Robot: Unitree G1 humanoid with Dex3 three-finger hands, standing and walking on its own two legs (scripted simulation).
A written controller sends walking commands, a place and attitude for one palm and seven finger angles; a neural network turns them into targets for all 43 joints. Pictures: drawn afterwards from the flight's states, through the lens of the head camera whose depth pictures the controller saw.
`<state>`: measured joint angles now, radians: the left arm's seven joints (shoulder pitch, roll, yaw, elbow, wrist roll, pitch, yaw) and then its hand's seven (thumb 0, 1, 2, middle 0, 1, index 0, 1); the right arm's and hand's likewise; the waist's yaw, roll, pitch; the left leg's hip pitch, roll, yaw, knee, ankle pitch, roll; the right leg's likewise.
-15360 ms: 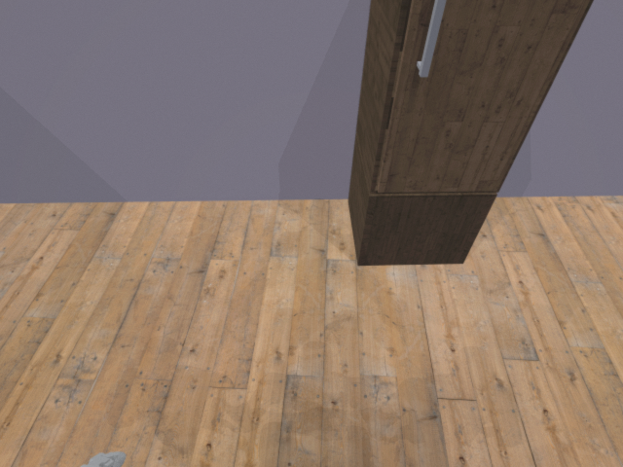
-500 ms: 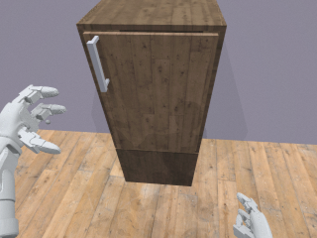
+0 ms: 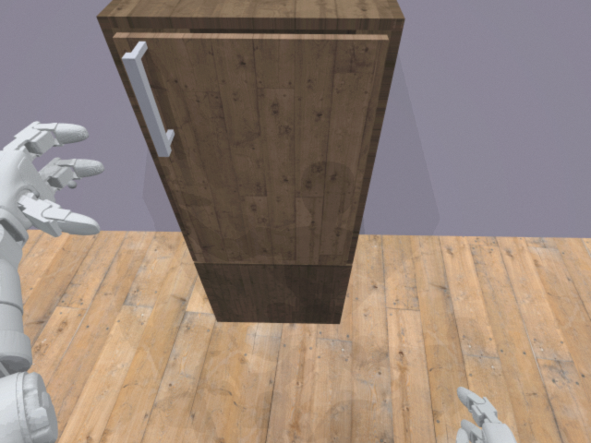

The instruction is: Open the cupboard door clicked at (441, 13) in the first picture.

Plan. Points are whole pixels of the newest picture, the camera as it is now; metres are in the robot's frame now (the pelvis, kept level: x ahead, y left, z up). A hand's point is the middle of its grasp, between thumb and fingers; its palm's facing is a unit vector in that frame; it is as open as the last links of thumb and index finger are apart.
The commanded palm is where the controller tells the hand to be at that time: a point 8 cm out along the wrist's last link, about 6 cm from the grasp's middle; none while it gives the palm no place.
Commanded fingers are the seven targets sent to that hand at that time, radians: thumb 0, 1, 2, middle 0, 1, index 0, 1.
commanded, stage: move the hooked fingers beside the handle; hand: left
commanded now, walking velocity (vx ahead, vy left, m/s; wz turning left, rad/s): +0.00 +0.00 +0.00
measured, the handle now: (153, 103) +0.57 +0.26 +0.16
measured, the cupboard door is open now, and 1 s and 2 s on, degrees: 0 0 0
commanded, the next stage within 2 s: none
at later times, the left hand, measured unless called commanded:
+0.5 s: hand (89, 147) +0.44 +0.30 +0.18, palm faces +0.06 -1.00 -0.01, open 14.0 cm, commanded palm +0.41 +0.35 +0.17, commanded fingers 0.00 -0.50 0.30 -0.30 -1.20 -0.30 -1.20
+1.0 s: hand (96, 118) +0.49 +0.31 +0.18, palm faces +0.02 -1.00 +0.01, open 14.0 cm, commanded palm +0.48 +0.36 +0.17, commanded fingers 0.00 -0.50 0.30 -0.30 -1.20 -0.30 -1.20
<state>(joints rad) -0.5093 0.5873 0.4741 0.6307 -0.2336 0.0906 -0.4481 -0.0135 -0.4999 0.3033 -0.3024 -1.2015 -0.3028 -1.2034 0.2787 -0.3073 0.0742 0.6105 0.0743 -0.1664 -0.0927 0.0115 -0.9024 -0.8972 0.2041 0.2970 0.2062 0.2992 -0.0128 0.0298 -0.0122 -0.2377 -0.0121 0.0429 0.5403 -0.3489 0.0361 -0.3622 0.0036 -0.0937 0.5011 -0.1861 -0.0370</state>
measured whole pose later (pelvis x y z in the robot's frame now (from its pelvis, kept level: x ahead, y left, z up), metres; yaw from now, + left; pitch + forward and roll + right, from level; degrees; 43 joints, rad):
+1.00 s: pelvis +0.02 +0.02 -0.01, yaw -1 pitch +13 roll -2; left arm -1.01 0.79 0.50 1.22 -0.12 -0.14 -0.52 -0.01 -0.50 0.30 -0.30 -1.20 -0.30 -1.20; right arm 0.42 -0.32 0.06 0.65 0.04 -0.01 -0.06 0.01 -0.90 -0.90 0.20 0.30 0.21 0.30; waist -0.13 0.00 -0.06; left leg -0.45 -0.02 0.05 0.61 -0.38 0.06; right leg -0.55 0.00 -0.09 0.52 -0.19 -0.01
